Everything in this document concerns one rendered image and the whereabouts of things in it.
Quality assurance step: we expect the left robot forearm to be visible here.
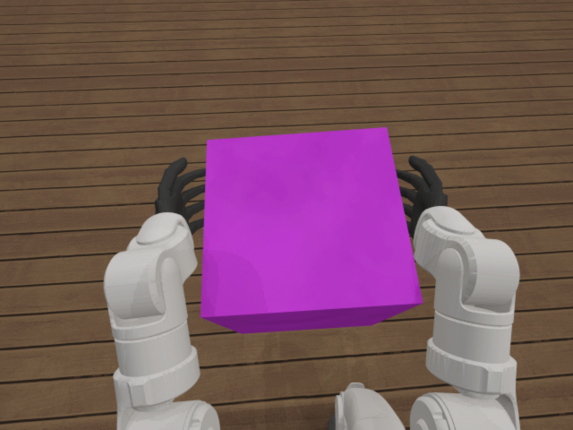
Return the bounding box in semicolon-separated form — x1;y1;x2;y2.
104;212;201;430

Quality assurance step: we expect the left robot upper arm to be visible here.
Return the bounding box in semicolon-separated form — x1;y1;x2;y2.
125;400;220;430

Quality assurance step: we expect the right robot upper arm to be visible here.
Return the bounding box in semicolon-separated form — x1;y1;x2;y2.
410;392;516;430

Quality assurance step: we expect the carton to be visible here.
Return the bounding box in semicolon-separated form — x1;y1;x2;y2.
201;127;423;334

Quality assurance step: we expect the left robot hand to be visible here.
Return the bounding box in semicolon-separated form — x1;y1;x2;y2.
155;158;206;235

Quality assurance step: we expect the right robot hand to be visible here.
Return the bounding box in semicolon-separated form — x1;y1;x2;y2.
396;156;448;240

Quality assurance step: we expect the robot right thigh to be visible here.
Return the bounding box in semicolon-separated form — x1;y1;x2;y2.
335;388;406;430

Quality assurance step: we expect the robot right shin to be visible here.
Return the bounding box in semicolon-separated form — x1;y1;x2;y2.
346;383;364;390

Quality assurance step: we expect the right robot forearm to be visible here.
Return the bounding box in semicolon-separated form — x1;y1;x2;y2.
413;206;520;430

